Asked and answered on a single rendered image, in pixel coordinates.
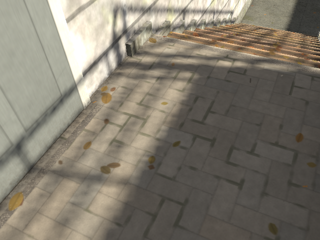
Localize stairs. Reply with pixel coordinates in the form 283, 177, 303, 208
167, 23, 320, 69

